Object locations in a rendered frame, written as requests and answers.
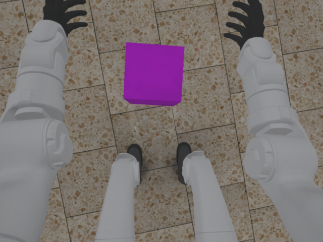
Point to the robot right foot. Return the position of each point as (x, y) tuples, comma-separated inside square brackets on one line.
[(183, 150)]

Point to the left robot forearm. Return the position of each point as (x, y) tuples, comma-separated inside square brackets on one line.
[(41, 75)]

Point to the right robot forearm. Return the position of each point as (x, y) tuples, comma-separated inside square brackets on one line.
[(266, 93)]

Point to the right robot thigh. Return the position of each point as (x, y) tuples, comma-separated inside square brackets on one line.
[(212, 219)]

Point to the left robot upper arm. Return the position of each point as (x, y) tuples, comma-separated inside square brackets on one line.
[(31, 153)]

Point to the left robot hand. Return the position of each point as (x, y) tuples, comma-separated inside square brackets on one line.
[(55, 10)]

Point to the carton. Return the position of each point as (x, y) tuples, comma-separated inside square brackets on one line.
[(153, 74)]

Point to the right robot upper arm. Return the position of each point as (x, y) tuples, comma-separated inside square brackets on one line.
[(285, 167)]

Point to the right robot hand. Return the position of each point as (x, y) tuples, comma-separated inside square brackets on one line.
[(254, 26)]

